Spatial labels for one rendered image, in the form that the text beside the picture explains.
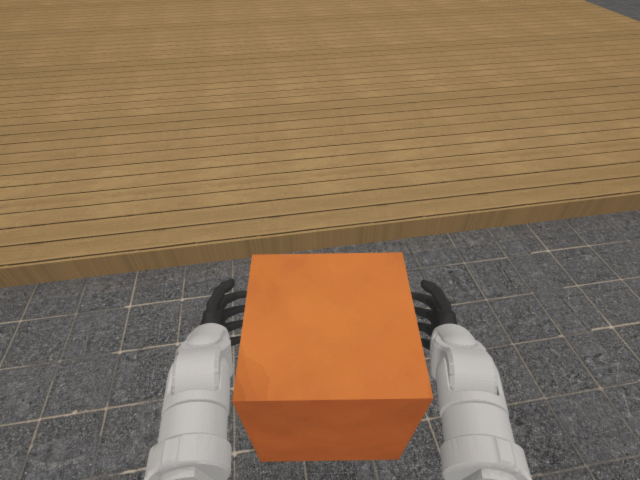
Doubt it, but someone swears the carton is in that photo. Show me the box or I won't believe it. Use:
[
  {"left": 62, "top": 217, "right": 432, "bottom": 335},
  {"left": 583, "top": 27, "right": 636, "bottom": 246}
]
[{"left": 232, "top": 252, "right": 433, "bottom": 462}]

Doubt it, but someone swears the left robot forearm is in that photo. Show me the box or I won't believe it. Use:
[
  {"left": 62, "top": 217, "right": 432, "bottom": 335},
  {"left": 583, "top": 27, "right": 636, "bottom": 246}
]
[{"left": 144, "top": 323, "right": 233, "bottom": 480}]

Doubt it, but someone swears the left robot hand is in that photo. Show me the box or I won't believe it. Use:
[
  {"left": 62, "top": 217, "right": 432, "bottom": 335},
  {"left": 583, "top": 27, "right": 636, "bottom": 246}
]
[{"left": 200, "top": 279, "right": 247, "bottom": 346}]

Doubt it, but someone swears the right robot forearm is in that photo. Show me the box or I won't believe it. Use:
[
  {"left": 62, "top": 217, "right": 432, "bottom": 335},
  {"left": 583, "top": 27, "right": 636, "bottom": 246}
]
[{"left": 430, "top": 324, "right": 532, "bottom": 480}]

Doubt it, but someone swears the right robot hand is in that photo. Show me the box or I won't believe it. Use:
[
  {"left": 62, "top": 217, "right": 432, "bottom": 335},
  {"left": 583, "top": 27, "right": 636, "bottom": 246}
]
[{"left": 411, "top": 280, "right": 458, "bottom": 350}]

